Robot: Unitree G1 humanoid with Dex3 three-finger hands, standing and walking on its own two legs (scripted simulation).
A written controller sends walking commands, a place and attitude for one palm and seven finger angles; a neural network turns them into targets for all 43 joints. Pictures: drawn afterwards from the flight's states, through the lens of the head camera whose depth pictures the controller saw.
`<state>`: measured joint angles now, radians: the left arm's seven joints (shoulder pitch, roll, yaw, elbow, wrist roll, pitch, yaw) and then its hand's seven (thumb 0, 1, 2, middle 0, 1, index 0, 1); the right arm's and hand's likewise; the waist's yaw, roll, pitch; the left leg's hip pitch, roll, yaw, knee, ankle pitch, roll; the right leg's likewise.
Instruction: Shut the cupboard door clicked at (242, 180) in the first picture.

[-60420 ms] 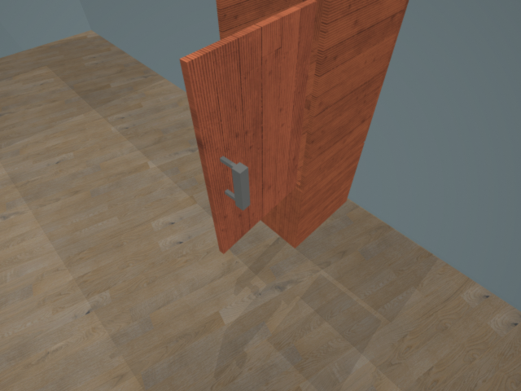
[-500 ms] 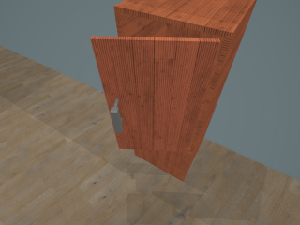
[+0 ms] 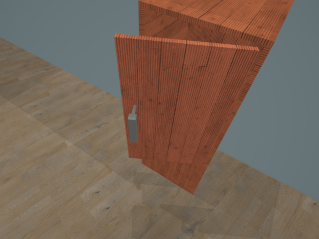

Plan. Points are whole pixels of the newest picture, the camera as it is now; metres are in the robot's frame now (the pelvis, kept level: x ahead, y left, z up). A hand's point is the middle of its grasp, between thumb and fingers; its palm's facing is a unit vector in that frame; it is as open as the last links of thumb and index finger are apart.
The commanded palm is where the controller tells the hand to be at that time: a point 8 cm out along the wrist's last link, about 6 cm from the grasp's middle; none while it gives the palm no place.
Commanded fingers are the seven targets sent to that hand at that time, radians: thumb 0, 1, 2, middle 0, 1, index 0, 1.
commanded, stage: come to a stop and stand still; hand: left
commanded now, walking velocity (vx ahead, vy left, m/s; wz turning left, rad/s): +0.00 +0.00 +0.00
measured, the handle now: (134, 123) +0.48 +0.12 -0.05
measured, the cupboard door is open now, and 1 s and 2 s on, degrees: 28 28 28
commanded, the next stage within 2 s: look again from close up in 0.30 s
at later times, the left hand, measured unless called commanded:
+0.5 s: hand out of the picture -0.03 +0.16 -0.18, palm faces +0.01 -0.98 -0.17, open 7.4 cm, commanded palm none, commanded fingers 0.00 0.90 0.90 -0.20 -0.30 -0.20 -0.30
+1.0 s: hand out of the picture -0.02 +0.15 -0.18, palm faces -0.01 -0.97 -0.22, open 7.4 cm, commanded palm none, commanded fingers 0.00 0.90 0.90 -0.20 -0.30 -0.20 -0.30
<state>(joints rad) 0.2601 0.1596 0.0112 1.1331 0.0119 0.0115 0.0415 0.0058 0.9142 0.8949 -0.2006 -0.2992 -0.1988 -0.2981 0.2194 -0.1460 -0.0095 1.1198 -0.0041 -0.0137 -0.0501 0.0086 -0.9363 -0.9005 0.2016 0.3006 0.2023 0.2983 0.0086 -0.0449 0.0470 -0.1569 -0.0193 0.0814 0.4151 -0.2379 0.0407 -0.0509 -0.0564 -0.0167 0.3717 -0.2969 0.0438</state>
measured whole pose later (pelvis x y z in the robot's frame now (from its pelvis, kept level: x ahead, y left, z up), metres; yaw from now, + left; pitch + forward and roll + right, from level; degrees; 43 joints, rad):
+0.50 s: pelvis -0.02 +0.00 +0.00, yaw +0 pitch -1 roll -1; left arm 0.29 0.13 -0.02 1.12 0.02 -0.02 0.05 0.00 0.91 0.89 -0.20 -0.30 -0.20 -0.30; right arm 0.30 -0.15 0.00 1.09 -0.01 -0.02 -0.02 0.01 -0.91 -0.90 0.20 0.30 0.20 0.30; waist -0.01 0.00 0.06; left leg -0.24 -0.01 0.07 0.49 -0.25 0.04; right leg -0.12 -0.05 -0.03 0.44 -0.30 0.04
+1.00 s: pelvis -0.02 -0.03 +0.00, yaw -1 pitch -1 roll +1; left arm 0.29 0.16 -0.02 1.09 0.01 -0.02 0.04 0.00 0.91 0.89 -0.20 -0.30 -0.20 -0.30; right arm 0.26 -0.18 0.00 1.09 -0.01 -0.02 -0.02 0.01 -0.91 -0.90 0.20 0.30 0.20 0.30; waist 0.00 0.01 0.03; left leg -0.23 0.02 0.09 0.47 -0.22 0.01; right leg -0.16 -0.02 0.00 0.50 -0.32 0.00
